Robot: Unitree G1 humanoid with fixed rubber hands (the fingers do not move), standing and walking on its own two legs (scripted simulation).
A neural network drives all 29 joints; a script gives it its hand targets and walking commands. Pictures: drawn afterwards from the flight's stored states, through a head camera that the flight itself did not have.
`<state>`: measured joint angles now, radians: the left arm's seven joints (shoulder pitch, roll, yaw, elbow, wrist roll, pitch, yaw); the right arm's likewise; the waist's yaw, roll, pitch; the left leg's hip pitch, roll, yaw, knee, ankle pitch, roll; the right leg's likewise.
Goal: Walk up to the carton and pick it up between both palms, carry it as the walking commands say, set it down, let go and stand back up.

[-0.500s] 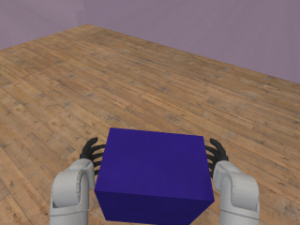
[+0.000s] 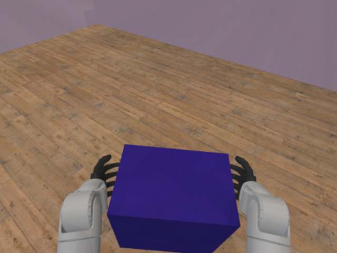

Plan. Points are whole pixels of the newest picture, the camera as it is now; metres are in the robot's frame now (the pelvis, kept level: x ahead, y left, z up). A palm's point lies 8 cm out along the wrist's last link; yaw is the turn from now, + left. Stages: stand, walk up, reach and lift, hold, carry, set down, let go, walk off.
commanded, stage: carry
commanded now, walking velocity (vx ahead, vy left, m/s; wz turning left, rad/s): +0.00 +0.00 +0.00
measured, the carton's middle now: (170, 203) +0.25 +0.00 +0.01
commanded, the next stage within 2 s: hold in 0.84 s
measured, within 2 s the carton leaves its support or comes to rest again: neither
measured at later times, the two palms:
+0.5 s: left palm (100, 188) +0.26 +0.16 +0.07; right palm (243, 190) +0.26 -0.16 +0.06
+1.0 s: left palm (97, 192) +0.26 +0.18 +0.03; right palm (233, 193) +0.27 -0.15 +0.03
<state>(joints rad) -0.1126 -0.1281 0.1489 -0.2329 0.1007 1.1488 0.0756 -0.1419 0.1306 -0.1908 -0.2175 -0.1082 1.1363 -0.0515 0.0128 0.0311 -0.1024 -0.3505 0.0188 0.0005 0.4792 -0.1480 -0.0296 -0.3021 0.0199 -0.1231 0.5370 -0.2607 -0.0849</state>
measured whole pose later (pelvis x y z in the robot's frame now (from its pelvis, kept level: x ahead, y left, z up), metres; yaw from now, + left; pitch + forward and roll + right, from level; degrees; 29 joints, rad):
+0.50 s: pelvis +0.00 +0.00 +0.00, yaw +0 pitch +1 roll +1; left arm -0.10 -0.13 0.15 -0.15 0.12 1.06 0.06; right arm -0.13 0.13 -0.19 -0.15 -0.13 1.04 -0.04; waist 0.01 0.03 -0.11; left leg -0.36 0.02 0.00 0.50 -0.16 -0.03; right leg -0.30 0.02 -0.12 0.54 -0.27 -0.08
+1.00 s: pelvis +0.00 +0.01 +0.00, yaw -7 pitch -4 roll +1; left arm -0.11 -0.11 0.19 0.08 0.20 0.78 0.00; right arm -0.17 0.13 -0.17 0.17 -0.20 0.74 -0.02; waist 0.10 0.01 0.00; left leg -0.21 -0.03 -0.06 0.46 -0.18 -0.02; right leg -0.20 0.05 -0.01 0.53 -0.25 -0.07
